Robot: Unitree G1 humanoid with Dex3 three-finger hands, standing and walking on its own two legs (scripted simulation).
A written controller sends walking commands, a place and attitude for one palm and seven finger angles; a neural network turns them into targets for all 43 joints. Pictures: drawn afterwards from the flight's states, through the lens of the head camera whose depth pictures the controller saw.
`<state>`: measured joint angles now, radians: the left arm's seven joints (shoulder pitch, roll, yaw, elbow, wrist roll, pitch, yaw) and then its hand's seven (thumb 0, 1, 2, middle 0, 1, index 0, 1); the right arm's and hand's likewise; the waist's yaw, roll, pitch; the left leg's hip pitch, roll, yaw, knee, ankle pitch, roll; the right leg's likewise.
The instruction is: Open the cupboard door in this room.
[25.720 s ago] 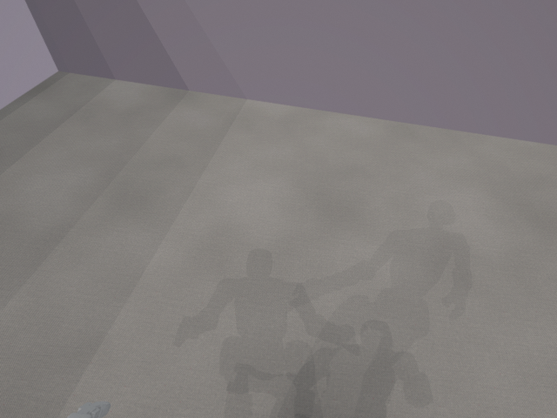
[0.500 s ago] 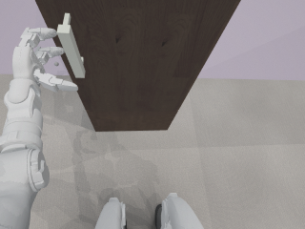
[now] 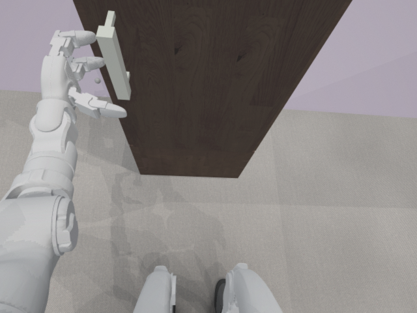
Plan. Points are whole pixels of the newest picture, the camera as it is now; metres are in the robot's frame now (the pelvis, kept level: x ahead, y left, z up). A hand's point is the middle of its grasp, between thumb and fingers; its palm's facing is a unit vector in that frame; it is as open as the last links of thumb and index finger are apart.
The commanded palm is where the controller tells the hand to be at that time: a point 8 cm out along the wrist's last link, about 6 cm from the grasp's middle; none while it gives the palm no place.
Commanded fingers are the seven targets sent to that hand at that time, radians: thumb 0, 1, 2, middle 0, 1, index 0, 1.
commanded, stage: slide the fingers in behind the handle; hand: left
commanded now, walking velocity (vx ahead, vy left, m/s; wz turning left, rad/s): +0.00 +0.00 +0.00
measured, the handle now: (118, 59) +0.56 +0.17 +0.07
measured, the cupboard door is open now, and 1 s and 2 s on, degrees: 0 0 0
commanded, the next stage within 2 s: move the hooked fingers beside the handle in 0.10 s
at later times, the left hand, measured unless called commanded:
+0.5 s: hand (95, 80) +0.51 +0.20 +0.06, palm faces +0.03 -1.00 -0.02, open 14.6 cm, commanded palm +0.50 +0.20 +0.06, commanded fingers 0.00 -0.50 0.30 -0.30 -1.20 -0.30 -1.20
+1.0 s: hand (93, 80) +0.51 +0.21 +0.06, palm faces +0.00 -1.00 -0.01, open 14.6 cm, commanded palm +0.50 +0.23 +0.06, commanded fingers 0.00 -0.50 0.30 -0.30 -1.20 -0.30 -1.20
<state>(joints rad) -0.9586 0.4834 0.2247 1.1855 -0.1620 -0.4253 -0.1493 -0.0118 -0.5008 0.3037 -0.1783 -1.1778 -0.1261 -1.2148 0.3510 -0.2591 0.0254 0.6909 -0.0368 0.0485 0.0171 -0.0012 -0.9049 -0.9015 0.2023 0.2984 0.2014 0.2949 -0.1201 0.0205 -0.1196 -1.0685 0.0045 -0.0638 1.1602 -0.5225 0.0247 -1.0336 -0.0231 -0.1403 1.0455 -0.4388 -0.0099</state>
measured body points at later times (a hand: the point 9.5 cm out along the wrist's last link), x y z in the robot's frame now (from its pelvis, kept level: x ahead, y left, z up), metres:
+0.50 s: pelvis +0.00 +0.00 +0.00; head +0.15 +0.04 +0.42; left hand +0.51 +0.26 +0.07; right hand +0.01 -0.26 -0.11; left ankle +0.00 +0.09 -0.65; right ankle +0.03 -0.13 -0.65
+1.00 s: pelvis +0.01 +0.01 +0.00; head +0.15 +0.03 +0.43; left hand +0.51 +0.26 +0.07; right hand +0.01 -0.26 -0.10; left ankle +0.00 +0.09 -0.65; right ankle +0.03 -0.13 -0.65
